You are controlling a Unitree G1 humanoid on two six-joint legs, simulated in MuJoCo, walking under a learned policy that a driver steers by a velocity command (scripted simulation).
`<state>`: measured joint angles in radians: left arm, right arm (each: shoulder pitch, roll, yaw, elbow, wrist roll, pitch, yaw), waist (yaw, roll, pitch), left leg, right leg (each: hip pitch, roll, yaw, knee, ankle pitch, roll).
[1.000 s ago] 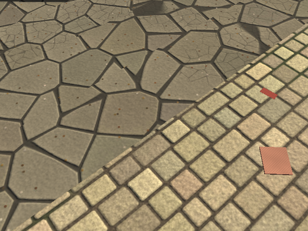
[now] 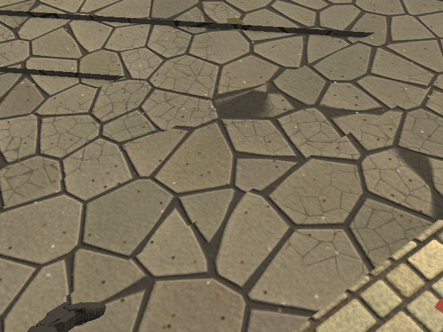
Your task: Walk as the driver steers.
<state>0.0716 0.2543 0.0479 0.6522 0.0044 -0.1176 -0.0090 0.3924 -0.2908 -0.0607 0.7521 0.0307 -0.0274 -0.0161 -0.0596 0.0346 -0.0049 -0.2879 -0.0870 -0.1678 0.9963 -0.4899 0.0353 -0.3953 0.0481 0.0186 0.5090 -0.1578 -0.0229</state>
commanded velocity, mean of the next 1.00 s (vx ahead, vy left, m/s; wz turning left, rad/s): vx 0.10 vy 0.00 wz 0.59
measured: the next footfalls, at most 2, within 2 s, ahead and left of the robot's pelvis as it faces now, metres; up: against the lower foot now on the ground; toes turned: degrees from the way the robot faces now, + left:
left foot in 0.36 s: +0.22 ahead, +0.15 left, +0.00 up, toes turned +15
right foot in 0.78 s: +0.28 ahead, -0.07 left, +0.00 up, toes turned +32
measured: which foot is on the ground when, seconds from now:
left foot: up 0.00-0.34, down 0.36-0.78, up 0.80-1.00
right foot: down 0.00-0.38, up 0.40-0.76, down 0.78-1.00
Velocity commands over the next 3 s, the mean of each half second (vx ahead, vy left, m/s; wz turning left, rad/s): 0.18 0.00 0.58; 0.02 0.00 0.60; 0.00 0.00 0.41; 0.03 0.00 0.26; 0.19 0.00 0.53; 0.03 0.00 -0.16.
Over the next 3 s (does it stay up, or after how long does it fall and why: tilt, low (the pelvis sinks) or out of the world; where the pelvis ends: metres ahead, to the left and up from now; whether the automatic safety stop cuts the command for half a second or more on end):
stays up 0.17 0.26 -0.03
